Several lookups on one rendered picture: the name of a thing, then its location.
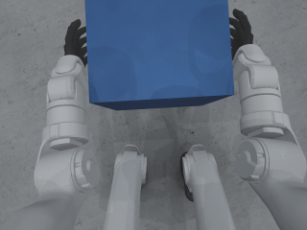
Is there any carton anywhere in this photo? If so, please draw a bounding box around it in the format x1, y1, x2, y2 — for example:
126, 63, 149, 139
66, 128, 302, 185
84, 0, 235, 111

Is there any robot thigh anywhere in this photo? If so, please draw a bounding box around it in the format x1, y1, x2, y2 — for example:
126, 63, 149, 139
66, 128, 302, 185
103, 150, 147, 230
182, 150, 236, 230

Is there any robot right forearm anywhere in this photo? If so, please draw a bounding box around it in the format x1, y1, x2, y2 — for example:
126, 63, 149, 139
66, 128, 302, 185
232, 44, 307, 172

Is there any robot right upper arm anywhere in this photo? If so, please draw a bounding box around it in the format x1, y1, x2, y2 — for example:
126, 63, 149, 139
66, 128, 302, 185
234, 137, 307, 230

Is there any robot left upper arm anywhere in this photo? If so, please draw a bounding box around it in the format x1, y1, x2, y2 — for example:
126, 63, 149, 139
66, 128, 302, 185
0, 147, 101, 230

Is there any robot left forearm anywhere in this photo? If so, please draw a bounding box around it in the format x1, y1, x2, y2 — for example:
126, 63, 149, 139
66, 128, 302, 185
34, 55, 90, 191

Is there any left robot thigh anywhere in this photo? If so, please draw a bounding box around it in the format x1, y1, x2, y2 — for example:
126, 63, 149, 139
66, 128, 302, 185
103, 150, 147, 230

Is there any right robot hand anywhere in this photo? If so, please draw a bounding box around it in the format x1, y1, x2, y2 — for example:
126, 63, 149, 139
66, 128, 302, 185
229, 9, 253, 60

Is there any left robot hand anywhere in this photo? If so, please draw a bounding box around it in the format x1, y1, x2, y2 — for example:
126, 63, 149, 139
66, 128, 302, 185
63, 19, 88, 67

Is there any right robot thigh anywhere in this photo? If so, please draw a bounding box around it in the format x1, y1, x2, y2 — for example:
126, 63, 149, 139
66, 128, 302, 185
182, 150, 236, 230

